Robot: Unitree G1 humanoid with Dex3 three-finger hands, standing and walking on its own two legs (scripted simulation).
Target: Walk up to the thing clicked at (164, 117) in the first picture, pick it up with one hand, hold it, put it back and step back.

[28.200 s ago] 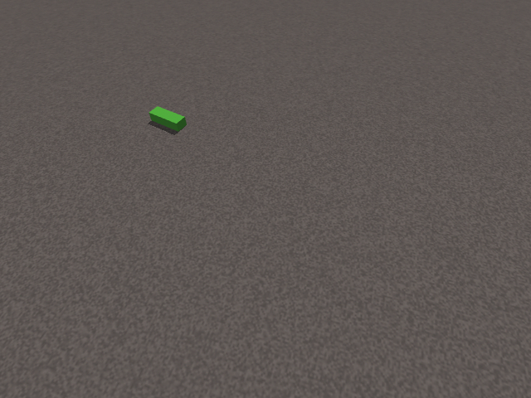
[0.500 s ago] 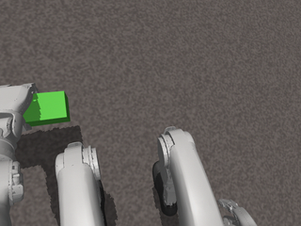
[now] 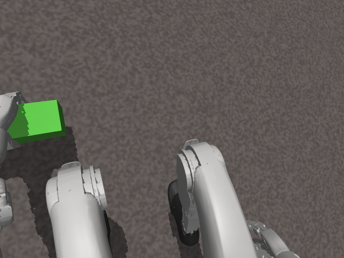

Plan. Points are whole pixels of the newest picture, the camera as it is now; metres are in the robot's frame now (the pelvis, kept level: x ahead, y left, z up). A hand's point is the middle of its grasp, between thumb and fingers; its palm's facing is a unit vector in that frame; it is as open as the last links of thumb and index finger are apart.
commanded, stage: rest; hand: left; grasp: from above
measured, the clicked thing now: (10, 125) +0.43 +0.31 -0.22
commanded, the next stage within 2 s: open in 1.16 s
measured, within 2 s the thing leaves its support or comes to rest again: rests again in 0.70 s
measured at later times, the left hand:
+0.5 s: hand (16, 126) +0.43 +0.31 -0.24, palm faces -0.46 -0.11 -0.88, open 10.8 cm
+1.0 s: hand (20, 127) +0.43 +0.31 -0.26, palm faces -0.46 -0.10 -0.88, open 10.7 cm
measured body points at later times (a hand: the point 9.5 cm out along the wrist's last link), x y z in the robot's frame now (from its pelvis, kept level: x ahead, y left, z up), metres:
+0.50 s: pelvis +0.00 +0.00 -0.03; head +0.26 +0.09 +0.33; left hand +0.45 +0.31 -0.19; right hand +0.06 -0.27 -0.12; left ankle +0.07 +0.13 -0.28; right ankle +0.10 -0.13 -0.28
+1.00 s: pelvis +0.00 +0.01 -0.03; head +0.26 +0.10 +0.32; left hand +0.45 +0.31 -0.21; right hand +0.05 -0.27 -0.11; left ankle +0.07 +0.13 -0.28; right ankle +0.10 -0.13 -0.28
